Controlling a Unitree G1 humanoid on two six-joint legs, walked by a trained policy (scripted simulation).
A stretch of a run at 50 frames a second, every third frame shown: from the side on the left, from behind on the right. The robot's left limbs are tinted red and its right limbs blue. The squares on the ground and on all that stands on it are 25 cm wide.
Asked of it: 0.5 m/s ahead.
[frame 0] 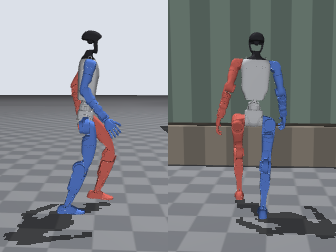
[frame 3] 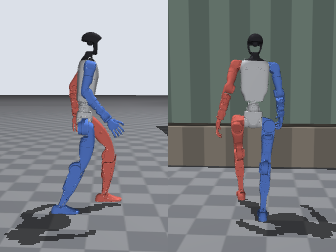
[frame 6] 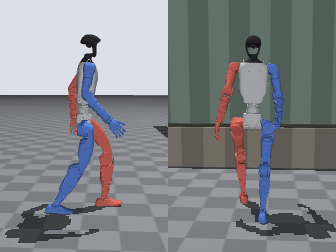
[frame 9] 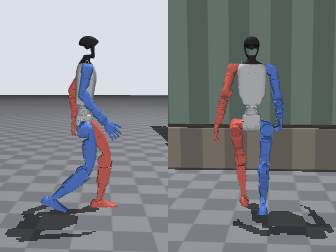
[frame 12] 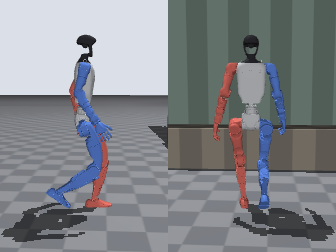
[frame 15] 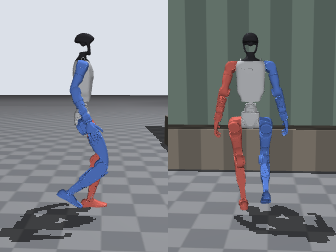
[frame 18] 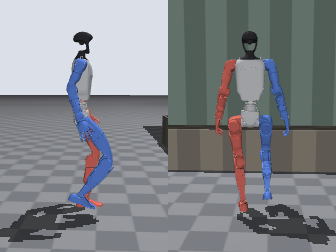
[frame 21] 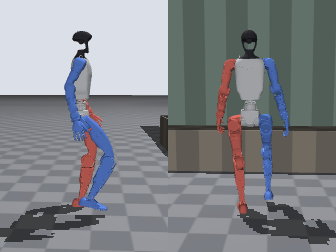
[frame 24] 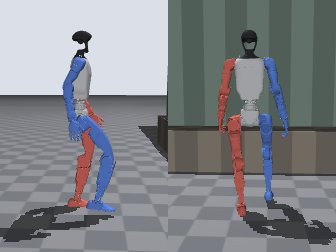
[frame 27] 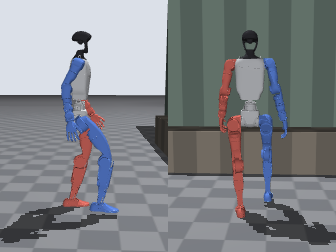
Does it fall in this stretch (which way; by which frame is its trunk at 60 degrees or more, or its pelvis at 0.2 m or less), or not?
no
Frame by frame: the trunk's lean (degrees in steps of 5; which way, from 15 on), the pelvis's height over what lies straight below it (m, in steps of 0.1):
0: 5, 0.8
3: 5, 0.8
6: 5, 0.8
9: 5, 0.7
12: 5, 0.7
15: 0, 0.8
18: 0, 0.8
21: 0, 0.8
24: 0, 0.8
27: 0, 0.8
